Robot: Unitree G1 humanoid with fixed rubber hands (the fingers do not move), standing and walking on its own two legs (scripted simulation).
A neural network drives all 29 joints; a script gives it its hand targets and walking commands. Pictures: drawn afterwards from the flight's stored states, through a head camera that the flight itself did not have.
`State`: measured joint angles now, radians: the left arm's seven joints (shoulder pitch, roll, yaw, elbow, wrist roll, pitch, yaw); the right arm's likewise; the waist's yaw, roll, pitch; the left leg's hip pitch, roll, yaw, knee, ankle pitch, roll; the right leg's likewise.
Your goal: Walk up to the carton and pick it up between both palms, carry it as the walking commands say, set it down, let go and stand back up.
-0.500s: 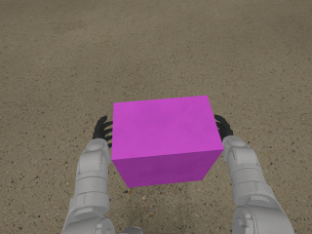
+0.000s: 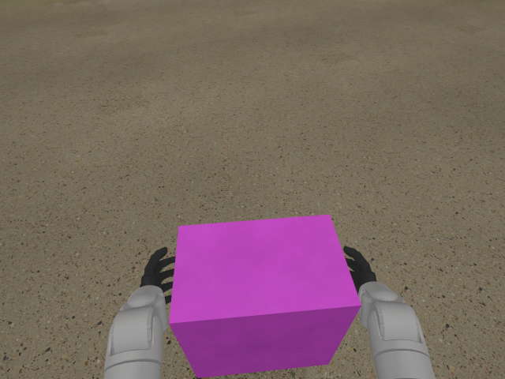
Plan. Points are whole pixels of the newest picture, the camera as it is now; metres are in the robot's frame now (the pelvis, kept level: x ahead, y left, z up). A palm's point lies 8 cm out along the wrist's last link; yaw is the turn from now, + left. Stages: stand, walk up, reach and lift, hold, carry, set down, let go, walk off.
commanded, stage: reach and lift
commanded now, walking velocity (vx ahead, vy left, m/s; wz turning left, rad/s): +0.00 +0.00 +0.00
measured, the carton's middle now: (259, 300) +0.27 +0.02 -0.03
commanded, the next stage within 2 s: hold in 1.36 s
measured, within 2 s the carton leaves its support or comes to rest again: neither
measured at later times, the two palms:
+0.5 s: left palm (170, 296) +0.23 +0.16 +0.03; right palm (393, 313) +0.23 -0.18 +0.03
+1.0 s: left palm (162, 302) +0.22 +0.17 +0.03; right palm (388, 324) +0.22 -0.17 +0.02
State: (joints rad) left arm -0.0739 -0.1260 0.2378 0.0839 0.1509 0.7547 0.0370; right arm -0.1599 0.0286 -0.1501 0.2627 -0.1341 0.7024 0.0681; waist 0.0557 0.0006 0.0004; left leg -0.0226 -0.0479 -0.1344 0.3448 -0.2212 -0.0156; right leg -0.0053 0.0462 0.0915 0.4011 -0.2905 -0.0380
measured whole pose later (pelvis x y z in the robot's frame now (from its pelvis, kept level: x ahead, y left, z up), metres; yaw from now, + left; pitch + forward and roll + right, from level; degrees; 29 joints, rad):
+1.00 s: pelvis -0.06 +0.02 -0.01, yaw -3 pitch -6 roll +0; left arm -0.23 -0.13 0.25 0.23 0.20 0.73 0.04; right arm -0.30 -0.01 -0.22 0.36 -0.16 0.71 0.08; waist -0.01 0.01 0.02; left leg -0.17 -0.05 -0.08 0.46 -0.19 0.01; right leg -0.15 0.06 0.14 0.48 -0.23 0.00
